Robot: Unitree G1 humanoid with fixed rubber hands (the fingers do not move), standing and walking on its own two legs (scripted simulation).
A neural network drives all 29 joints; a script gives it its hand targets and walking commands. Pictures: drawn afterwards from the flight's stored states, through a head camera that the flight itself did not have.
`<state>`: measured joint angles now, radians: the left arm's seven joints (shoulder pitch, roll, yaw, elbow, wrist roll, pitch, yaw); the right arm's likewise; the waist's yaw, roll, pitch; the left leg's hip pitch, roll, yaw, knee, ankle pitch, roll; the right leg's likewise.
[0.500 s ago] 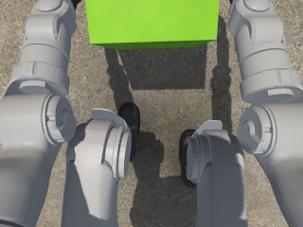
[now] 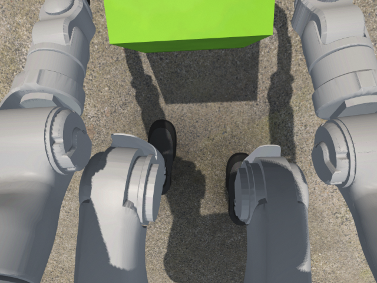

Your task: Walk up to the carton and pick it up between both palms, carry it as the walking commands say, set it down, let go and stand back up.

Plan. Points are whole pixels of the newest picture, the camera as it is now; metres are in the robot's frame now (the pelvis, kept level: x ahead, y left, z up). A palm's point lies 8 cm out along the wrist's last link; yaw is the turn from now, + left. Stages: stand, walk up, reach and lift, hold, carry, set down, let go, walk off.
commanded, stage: set down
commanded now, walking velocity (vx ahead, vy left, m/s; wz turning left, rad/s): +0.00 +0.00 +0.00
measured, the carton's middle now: out of the picture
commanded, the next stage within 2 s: let go in 1.68 s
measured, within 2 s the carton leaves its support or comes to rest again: neither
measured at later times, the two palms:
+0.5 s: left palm out of the picture +0.53 +0.28 -0.15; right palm out of the picture +0.58 -0.10 -0.14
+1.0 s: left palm out of the picture +0.53 +0.30 +0.00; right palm out of the picture +0.59 -0.11 +0.00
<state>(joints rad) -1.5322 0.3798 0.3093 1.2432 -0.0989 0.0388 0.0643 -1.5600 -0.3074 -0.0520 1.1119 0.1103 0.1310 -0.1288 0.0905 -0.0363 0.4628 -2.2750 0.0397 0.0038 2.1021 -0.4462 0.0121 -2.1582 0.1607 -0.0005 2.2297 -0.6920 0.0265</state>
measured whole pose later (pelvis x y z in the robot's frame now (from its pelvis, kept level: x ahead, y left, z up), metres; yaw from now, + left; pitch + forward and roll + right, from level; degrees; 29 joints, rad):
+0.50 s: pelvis -0.01 +0.00 +0.02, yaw +1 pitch +33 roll -1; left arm -1.53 0.46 0.23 1.04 -0.20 0.11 0.08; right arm -1.55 -0.40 -0.01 0.92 0.18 0.19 -0.14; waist 0.07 -0.02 0.53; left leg -2.20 0.01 0.01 2.05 -0.42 0.02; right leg -2.07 0.12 0.00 2.18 -0.69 0.03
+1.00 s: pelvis +0.00 +0.01 +0.12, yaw +1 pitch +37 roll -3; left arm -1.40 0.41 0.30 0.90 -0.11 0.24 0.05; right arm -1.44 -0.39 -0.15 0.90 0.13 0.27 -0.10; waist 0.08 -0.03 0.32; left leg -1.96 -0.01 -0.02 1.70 -0.39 0.02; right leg -1.83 0.11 0.01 1.80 -0.61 0.02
